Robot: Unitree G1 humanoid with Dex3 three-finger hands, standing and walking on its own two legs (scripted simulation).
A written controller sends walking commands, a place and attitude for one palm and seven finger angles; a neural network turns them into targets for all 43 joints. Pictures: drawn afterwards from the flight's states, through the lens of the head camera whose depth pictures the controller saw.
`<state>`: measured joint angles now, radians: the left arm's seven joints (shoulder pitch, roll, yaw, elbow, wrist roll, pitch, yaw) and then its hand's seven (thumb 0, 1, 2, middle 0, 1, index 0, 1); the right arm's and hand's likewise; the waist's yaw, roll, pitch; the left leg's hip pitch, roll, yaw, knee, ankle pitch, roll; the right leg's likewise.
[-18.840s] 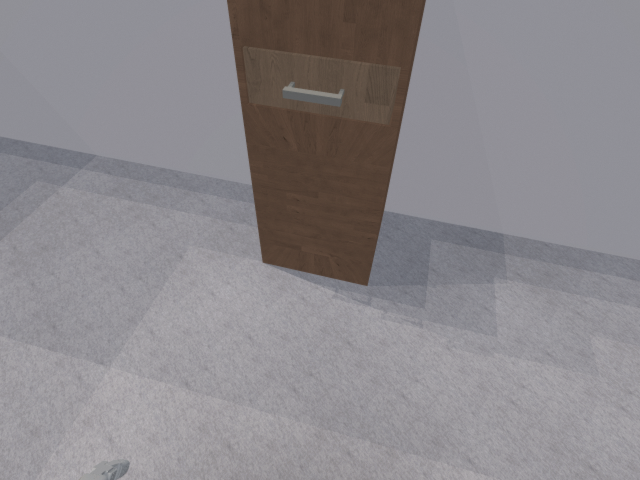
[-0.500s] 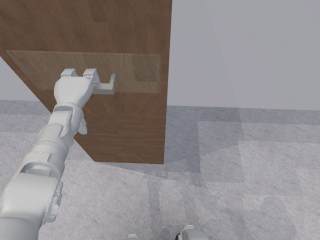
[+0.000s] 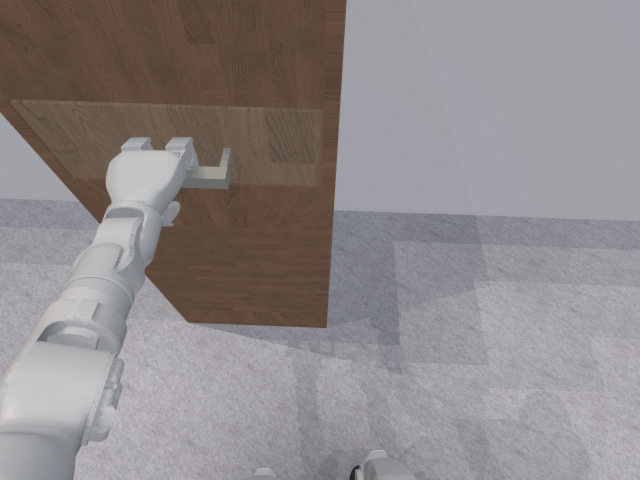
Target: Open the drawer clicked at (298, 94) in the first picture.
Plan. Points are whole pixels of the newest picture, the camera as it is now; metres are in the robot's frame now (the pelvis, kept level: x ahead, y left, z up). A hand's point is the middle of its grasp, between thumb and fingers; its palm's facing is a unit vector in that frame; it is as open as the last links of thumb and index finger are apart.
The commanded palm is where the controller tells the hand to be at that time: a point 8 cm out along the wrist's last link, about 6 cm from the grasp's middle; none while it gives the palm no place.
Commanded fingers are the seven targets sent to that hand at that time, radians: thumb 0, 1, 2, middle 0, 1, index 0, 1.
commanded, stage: close the thumb around the handle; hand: left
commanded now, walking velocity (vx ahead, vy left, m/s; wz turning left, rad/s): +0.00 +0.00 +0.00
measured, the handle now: (177, 164) +0.52 +0.19 +0.05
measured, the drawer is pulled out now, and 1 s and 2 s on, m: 0.00 0.06 0.18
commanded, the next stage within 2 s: pull the drawer open in 0.22 s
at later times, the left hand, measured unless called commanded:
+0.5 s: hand (162, 206) +0.47 +0.20 +0.03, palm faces -0.03 -0.04 -1.00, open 5.2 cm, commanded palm +0.42 +0.21 +0.07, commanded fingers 0.00 0.90 0.90 -0.40 -1.35 -0.40 -1.35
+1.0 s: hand (153, 238) +0.42 +0.21 +0.02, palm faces -0.01 -0.05 -1.00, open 5.2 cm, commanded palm +0.38 +0.22 +0.07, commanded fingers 0.00 0.90 0.90 -0.40 -1.35 -0.40 -1.35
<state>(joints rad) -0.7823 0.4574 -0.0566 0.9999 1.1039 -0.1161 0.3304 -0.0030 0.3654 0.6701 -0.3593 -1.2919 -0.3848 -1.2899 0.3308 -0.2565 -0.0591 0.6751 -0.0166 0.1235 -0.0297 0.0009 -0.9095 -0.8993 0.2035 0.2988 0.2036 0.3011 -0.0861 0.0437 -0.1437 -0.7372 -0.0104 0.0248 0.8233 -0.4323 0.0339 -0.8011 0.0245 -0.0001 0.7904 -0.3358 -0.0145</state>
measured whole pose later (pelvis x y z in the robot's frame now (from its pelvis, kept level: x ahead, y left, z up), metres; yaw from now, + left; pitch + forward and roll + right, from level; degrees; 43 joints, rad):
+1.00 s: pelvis +0.02 +0.00 +0.01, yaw -1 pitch +16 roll -1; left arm -0.39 0.39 -0.08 0.57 1.07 -0.06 0.31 0.00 0.77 0.83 -0.31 -1.35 -0.42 -1.35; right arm 0.24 -0.25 -0.06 0.61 0.00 0.14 -0.01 0.00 -0.91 -0.90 0.20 0.30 0.20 0.30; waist -0.02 0.05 -0.14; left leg -0.57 -0.01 0.03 0.73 -0.43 0.04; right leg -0.64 0.03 0.01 0.71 -0.34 -0.01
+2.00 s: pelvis +0.01 -0.01 +0.01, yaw -1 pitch +11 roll +0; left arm 0.08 0.39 -0.04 0.17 1.05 -0.08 0.34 0.01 0.75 0.84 -0.31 -1.35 -0.42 -1.35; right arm 0.14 -0.24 -0.04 0.60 -0.02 0.09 -0.03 0.01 -0.91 -0.90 0.20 0.30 0.20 0.30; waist 0.03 0.05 -0.10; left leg -0.48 -0.01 0.04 0.72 -0.43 0.02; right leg -0.57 0.03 0.02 0.73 -0.35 -0.02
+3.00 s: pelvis +0.01 -0.01 +0.00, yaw -1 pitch +11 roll +1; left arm 0.57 0.42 0.01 -0.19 1.04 -0.11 0.43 0.02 0.74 0.84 -0.33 -1.33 -0.42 -1.35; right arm 0.10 -0.22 -0.01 0.56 -0.04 0.09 0.01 0.01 -0.91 -0.90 0.20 0.30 0.20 0.30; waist 0.06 0.05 -0.11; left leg -0.54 0.00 0.05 0.83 -0.48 0.02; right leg -0.64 0.04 0.03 0.85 -0.40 -0.03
